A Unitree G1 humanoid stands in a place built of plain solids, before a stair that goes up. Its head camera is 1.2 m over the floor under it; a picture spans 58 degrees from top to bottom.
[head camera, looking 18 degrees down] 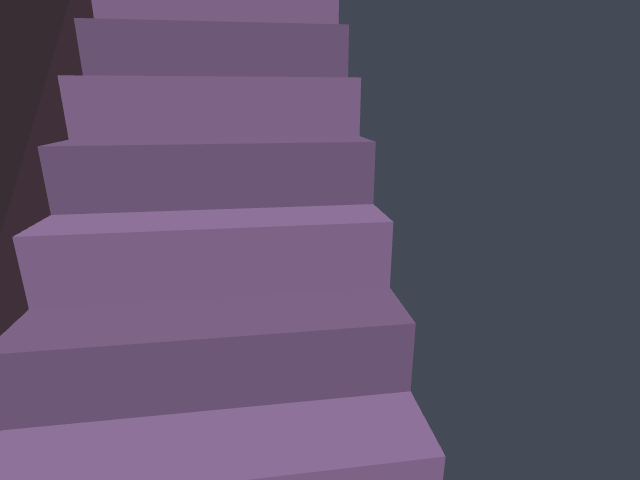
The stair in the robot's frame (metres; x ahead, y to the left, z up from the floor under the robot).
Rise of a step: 0.21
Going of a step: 0.23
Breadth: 1.05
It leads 8 degrees to the left of straight ahead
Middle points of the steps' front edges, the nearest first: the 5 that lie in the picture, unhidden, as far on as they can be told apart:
0.94 0.27 0.64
1.17 0.30 0.85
1.40 0.33 1.07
1.63 0.37 1.28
1.86 0.40 1.49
